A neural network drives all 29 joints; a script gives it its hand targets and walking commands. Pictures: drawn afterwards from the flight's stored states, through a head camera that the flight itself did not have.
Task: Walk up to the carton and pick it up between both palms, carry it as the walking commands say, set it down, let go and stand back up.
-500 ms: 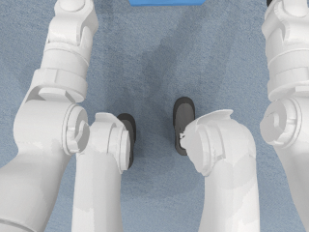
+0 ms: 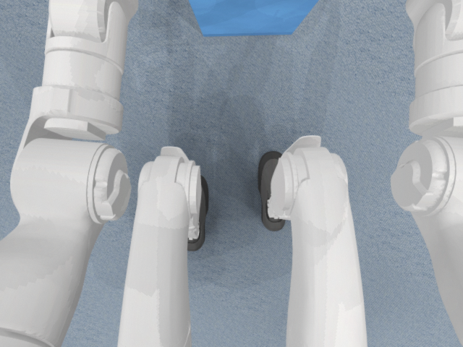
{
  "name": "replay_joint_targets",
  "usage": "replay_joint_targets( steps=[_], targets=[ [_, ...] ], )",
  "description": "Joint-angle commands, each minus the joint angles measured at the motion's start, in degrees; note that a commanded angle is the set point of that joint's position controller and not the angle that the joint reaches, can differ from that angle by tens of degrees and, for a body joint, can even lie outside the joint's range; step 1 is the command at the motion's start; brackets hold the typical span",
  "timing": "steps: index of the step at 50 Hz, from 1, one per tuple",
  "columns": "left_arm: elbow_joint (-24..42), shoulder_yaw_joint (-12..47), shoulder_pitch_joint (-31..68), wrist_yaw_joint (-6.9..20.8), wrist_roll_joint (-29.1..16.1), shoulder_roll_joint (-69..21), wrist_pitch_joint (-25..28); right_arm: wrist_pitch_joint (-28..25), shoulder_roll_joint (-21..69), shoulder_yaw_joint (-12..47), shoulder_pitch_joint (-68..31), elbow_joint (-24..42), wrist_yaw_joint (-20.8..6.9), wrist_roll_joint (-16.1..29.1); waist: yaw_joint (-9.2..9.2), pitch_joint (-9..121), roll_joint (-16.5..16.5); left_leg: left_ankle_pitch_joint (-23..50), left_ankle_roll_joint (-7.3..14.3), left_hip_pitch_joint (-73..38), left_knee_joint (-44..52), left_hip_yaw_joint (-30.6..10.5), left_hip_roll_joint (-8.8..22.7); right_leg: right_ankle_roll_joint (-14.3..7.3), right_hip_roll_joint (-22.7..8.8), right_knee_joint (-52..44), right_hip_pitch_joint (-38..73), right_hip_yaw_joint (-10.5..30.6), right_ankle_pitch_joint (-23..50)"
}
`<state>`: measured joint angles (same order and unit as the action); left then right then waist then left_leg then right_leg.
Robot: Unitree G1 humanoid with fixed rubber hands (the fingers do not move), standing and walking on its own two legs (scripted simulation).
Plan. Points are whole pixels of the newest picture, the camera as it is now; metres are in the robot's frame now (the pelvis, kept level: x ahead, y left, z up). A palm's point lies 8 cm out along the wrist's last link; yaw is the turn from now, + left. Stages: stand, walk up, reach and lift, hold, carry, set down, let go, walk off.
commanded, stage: set down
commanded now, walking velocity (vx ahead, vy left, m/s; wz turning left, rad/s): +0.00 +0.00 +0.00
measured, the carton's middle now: out of the picture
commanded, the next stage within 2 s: let go in 0.74 s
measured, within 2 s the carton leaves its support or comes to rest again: neither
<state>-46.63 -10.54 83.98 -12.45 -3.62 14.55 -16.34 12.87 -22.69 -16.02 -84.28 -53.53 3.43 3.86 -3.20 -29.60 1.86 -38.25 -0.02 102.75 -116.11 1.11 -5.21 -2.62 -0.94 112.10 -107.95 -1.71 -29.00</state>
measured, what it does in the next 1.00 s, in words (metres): rises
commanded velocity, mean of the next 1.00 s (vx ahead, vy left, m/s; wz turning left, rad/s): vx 0.00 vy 0.00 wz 0.00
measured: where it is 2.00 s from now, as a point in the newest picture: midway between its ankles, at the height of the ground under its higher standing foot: (232, 215)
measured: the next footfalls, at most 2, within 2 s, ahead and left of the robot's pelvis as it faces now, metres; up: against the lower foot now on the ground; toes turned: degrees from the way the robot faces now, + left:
none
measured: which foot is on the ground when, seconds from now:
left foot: down 0.00-1.00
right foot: down 0.00-1.00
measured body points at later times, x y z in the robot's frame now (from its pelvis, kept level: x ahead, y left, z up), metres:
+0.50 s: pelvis +0.00 +0.00 +0.13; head +0.33 -0.04 +0.42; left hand +0.58 +0.11 +0.05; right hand +0.56 -0.26 +0.05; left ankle +0.10 +0.11 -0.42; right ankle +0.14 -0.10 -0.42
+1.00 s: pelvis +0.06 +0.00 +0.23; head +0.33 -0.03 +0.59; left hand +0.53 +0.15 +0.12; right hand +0.52 -0.28 +0.13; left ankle +0.10 +0.11 -0.41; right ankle +0.14 -0.10 -0.42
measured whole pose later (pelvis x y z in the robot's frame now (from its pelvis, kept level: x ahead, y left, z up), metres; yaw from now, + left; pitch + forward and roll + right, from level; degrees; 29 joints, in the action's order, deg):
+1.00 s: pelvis +0.06 +0.00 +0.23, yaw +0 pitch +32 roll +2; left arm -44.6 -10.5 49.4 -7.2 0.1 9.1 -12.5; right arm 10.1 -21.3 -15.8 -54.9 -53.6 -4.8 0.2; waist -3.1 -3.6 1.9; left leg -22.7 0.0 70.3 -60.7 -1.4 -5.2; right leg -1.8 -0.3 59.7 -74.7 -0.1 -17.2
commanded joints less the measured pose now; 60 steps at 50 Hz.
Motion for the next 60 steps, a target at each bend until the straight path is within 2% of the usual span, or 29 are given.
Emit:
replay_joint_targets(
  steps=[1,3,5,10,11,13,14,17,19,20,23,26,29,32,34,36,37,39,41,43,44,46,47,50,52,54,57,60],
  targets=[
    [13.8,1.7,7.5,-0.7,-1.0,7.5,-2.0,2.3,-11.7,1.0,-6.4,14.6,0.2,1.9,-3.12,110.8,-0.8,17.1,-1.1,-23.8,21.4,1.0,-1.3,0.6,3.6,-15.7,53.6,1.2,22.8],
    [17.5,1.5,7.7,-0.6,-1.6,7.9,-2.3,2.9,-11.7,1.8,-7.1,18.9,0.3,2.4,-2.56,115.3,-1.8,19.2,-0.8,-25.1,22.5,1.1,-1.6,0.5,3.9,-16.4,58.5,1.9,26.7],
    [18.3,1.6,6.5,-0.1,-2.3,7.8,-2.7,3.8,-11.0,2.7,-5.8,19.1,0.2,3.0,-2.08,113.5,-2.8,18.9,-0.6,-23.3,24.3,1.3,-1.6,0.6,3.9,-18.1,62.0,3.1,28.8],
    [12.4,1.1,4.9,1.6,-2.2,7.4,-3.2,4.9,-8.3,4.2,-4.5,12.8,-0.7,2.8,-1.00,102.2,-4.3,14.1,-0.2,-20.0,30.3,1.2,-1.2,0.8,3.0,-24.9,62.4,4.8,23.6],
    [12.8,0.7,4.9,1.8,-2.2,7.5,-3.1,4.8,-8.2,4.2,-4.5,12.9,-0.7,2.5,-1.02,102.4,-5.6,14.5,-0.2,-20.3,31.3,1.1,-1.1,0.8,2.9,-25.7,63.7,5.0,24.3],
    [10.2,0.2,4.8,2.1,-1.6,8.1,-3.2,4.9,-8.0,4.4,-4.8,11.1,-0.9,2.7,0.05,101.6,-5.0,13.8,-0.2,-21.6,33.4,1.1,-1.0,1.0,2.8,-28.0,64.6,5.3,22.7],
    [8.3,-0.2,4.6,2.2,-1.3,8.4,-3.3,4.9,-8.9,3.7,-4.7,9.4,-1.0,2.0,-0.35,100.7,-5.6,13.0,-0.3,-21.5,34.4,1.0,-1.0,1.1,2.9,-29.1,64.3,5.2,21.4],
    [6.9,-0.7,4.6,2.6,-0.2,9.0,-3.6,5.2,-9.0,3.4,-4.8,8.5,-1.3,1.9,0.55,100.3,-5.5,11.9,-0.3,-24.1,37.9,0.8,-0.8,1.4,2.7,-32.6,65.7,5.4,18.3],
    [8.7,-0.7,5.6,2.6,-1.0,9.0,-4.0,5.3,-9.9,3.5,-6.4,11.2,-1.4,2.1,0.12,102.6,-6.6,12.5,-0.2,-26.3,39.9,0.7,-0.6,1.5,2.9,-34.7,68.3,5.4,18.7],
    [9.7,-0.7,6.0,2.5,-1.0,9.4,-4.0,5.3,-10.6,3.1,-6.7,11.9,-1.3,2.1,0.17,104.1,-5.8,12.7,-0.3,-27.7,41.0,0.6,-0.7,1.4,3.0,-35.5,69.5,5.5,19.0],
    [11.9,-0.3,5.9,2.2,-1.3,9.7,-4.6,5.8,-11.6,3.3,-6.2,13.3,-1.5,2.1,0.17,107.0,-6.0,14.1,-0.4,-32.9,44.5,0.2,-0.6,1.4,3.1,-38.5,73.1,5.0,20.3],
    [14.1,0.3,4.9,2.1,-1.9,9.3,-5.0,6.1,-12.1,3.3,-4.9,14.4,-1.6,2.0,-0.14,109.5,-5.9,16.5,-0.5,-36.6,47.6,0.0,-0.5,1.4,3.3,-41.1,77.1,4.8,23.7],
    [14.5,0.5,2.5,2.1,-1.5,8.8,-4.8,6.0,-11.2,3.8,-2.3,14.1,-1.9,2.3,0.36,108.5,-4.8,20.2,-0.6,-40.2,50.9,-0.5,-0.5,1.4,3.4,-44.1,79.4,4.8,27.7],
    [5.4,-1.2,-1.9,3.5,-0.1,5.6,-3.3,4.4,-8.2,2.8,2.4,4.9,-3.2,-0.4,0.23,92.1,-4.8,18.2,-1.1,-34.6,53.3,-1.1,0.3,1.6,2.4,-46.8,74.3,5.4,25.9],
    [0.6,-1.4,-3.9,4.7,0.6,3.0,-1.8,2.9,-5.6,2.8,4.7,1.0,-4.3,-1.5,0.01,83.4,-4.1,19.9,-1.5,-32.8,55.1,-1.7,0.5,1.7,1.9,-48.7,72.0,5.3,27.5],
    [-2.0,-2.2,-5.4,5.8,1.7,-0.2,0.3,0.6,-3.5,0.9,5.8,-1.0,-5.2,-4.0,-1.04,75.1,-4.2,20.5,-2.1,-29.6,56.2,-2.1,0.7,1.6,1.9,-49.8,68.3,4.9,28.6],
    [-3.2,-2.8,-6.4,6.3,2.9,-1.6,1.2,-0.6,-2.0,0.3,5.7,-1.5,-5.7,-4.7,-0.79,71.7,-3.5,21.6,-2.2,-28.7,57.4,-2.2,0.8,1.6,1.8,-50.7,66.6,4.6,29.7],
    [-4.3,-3.9,-7.6,6.3,5.3,-2.5,3.0,-2.3,-0.6,-1.1,3.6,-2.1,-6.4,-6.4,-0.74,69.2,-3.8,22.0,-1.9,-27.8,59.6,-2.7,0.8,1.7,1.5,-52.7,67.0,4.9,30.1],
    [-6.5,-5.6,-12.5,5.8,7.7,-2.8,3.4,-2.7,-0.9,-1.9,7.3,-5.1,-7.2,-7.6,-0.24,70.8,-2.6,23.5,-2.2,-31.4,61.9,-2.9,0.7,1.6,1.5,-55.0,69.0,4.9,30.0],
    [-2.5,-6.3,-16.5,5.0,9.1,-2.7,4.3,-3.3,-1.6,-1.7,12.7,-3.8,-7.9,-8.0,0.56,77.7,-2.4,28.8,-2.7,-37.1,63.4,-3.2,0.7,1.5,2.0,-56.2,73.5,4.8,33.8],
    [0.4,-6.5,-22.3,4.4,10.3,-2.7,4.8,-3.5,-2.2,-1.5,19.4,-3.0,-8.2,-8.8,0.81,82.3,-2.1,32.3,-3.1,-41.1,64.0,-3.2,0.7,1.4,2.2,-56.5,77.3,4.8,36.9],
    [7.3,-4.5,-30.5,4.4,10.6,-2.0,6.0,-4.4,-2.1,0.0,30.1,1.9,-8.2,-9.9,0.16,88.3,-3.0,38.4,-3.4,-45.4,65.1,-3.5,1.1,1.4,2.4,-56.9,83.2,5.0,43.9],
    [13.2,-3.3,-33.4,4.6,10.7,-1.5,6.9,-5.1,-1.5,1.2,33.8,7.2,-8.2,-10.2,0.12,92.1,-3.7,40.3,-3.1,-47.0,65.5,-3.5,1.3,1.4,2.3,-57.1,87.2,5.4,47.6],
    [23.7,1.2,-31.0,5.5,6.1,0.2,8.3,-6.9,-1.6,4.4,31.3,19.4,-8.4,-6.1,0.08,88.2,-5.9,37.0,-1.1,-45.8,67.8,-3.7,1.5,0.8,1.6,-58.5,90.8,5.6,48.8],
    [22.2,3.5,-37.0,6.3,4.3,-0.3,8.0,-6.8,-1.2,6.7,35.4,21.7,-8.9,-4.0,-0.14,83.3,-6.9,32.8,-0.2,-45.9,69.6,-3.2,1.5,0.9,1.2,-60.7,93.2,6.0,46.6],
    [20.7,5.2,-46.6,7.6,3.4,-1.6,8.1,-6.5,1.0,9.1,45.4,22.3,-9.2,-2.2,0.31,80.7,-7.0,31.2,0.2,-48.2,71.4,-2.8,1.7,1.2,1.1,-62.5,96.7,6.3,46.0],
    [17.1,6.1,-54.5,9.2,2.8,-1.8,8.9,-6.6,3.2,10.9,54.5,20.5,-9.4,-0.6,1.38,69.9,-6.3,27.5,0.2,-50.2,74.0,-2.8,2.4,2.1,0.8,-65.4,93.8,6.5,39.8],
    [16.9,7.5,-61.4,10.3,2.2,-2.1,10.3,-7.4,5.2,11.9,62.5,21.2,-9.2,0.0,1.66,60.3,-5.9,25.7,0.5,-55.6,77.0,-3.2,3.2,2.7,1.1,-68.9,90.5,5.6,32.8]
  ],
)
